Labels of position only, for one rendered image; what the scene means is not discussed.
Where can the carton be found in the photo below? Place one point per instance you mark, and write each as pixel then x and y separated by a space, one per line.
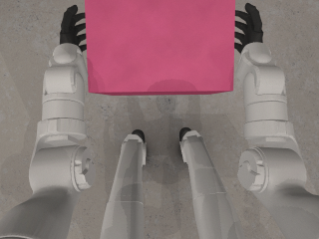
pixel 160 47

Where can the robot right thigh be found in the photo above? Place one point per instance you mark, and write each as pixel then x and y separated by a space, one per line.
pixel 214 212

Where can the robot left hand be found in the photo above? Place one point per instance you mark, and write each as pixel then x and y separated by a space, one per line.
pixel 69 31

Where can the left robot forearm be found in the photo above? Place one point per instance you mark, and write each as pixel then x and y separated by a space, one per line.
pixel 63 100

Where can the left robot upper arm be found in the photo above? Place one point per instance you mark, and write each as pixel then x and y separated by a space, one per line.
pixel 58 176

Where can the right robot upper arm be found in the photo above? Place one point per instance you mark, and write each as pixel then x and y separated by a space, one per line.
pixel 277 177

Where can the right robot forearm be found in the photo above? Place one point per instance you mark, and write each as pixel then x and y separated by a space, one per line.
pixel 264 99

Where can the right robot foot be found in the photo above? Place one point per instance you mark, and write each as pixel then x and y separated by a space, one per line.
pixel 182 132

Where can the robot right hand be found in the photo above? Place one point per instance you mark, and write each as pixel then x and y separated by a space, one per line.
pixel 252 29

